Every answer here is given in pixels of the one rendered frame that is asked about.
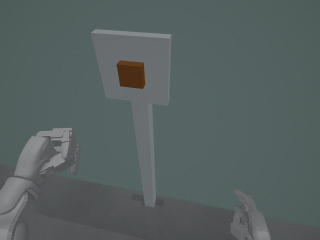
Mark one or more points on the robot left hand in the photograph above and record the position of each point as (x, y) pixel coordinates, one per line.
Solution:
(39, 159)

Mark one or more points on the panel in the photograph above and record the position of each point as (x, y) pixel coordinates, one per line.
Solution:
(154, 50)

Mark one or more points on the robot right hand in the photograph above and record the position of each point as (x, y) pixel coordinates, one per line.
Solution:
(254, 226)

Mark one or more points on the button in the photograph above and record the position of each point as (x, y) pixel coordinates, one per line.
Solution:
(131, 74)

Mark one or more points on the robot left forearm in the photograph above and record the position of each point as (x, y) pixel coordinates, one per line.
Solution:
(17, 204)

